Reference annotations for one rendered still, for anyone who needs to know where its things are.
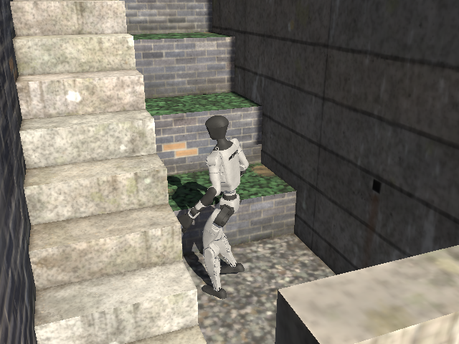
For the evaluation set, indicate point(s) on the stairs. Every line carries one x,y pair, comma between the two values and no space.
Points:
105,245

